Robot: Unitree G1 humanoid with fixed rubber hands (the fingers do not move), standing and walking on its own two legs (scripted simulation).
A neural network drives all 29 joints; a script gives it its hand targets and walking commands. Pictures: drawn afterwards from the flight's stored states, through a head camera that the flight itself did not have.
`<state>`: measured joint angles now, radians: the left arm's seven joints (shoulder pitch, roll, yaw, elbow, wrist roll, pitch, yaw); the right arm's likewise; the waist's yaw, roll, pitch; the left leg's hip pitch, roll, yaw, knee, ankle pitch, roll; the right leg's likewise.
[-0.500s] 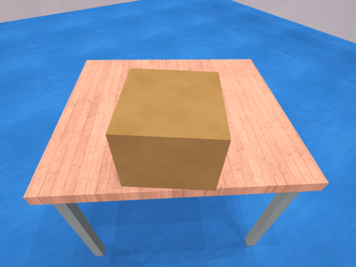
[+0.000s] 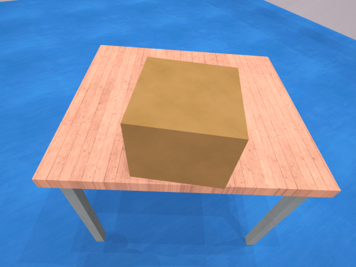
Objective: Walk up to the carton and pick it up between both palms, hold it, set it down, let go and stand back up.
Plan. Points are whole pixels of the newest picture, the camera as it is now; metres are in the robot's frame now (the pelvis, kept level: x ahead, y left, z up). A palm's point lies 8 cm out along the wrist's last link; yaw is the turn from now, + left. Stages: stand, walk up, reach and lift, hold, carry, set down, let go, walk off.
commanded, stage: walk up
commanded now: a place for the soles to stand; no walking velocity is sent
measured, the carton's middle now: (185, 121) +0.52 -0.01 +0.02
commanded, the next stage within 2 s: reach and lift in 1.16 s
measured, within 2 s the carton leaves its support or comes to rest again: neither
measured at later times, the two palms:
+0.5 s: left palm out of the picture +0.01 +0.22 -0.14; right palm out of the picture +0.08 -0.27 -0.12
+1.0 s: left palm out of the picture -0.01 +0.24 -0.14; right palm out of the picture +0.06 -0.27 -0.12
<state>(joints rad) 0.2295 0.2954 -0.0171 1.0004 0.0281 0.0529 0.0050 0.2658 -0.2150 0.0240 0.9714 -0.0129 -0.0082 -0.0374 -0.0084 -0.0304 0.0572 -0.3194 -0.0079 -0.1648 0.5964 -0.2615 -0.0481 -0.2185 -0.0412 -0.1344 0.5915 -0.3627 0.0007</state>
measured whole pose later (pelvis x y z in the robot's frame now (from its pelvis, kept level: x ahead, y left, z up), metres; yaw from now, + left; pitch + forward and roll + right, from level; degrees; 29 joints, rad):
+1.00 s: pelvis +0.00 -0.02 +0.00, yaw +6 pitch -1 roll -2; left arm 0.27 0.28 -0.01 0.99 0.02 0.05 -0.01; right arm 0.26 -0.23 0.02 0.95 -0.02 0.01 -0.05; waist 0.00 0.00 0.06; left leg -0.35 0.01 -0.15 0.62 -0.25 -0.04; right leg -0.18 -0.01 -0.22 0.55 -0.35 -0.04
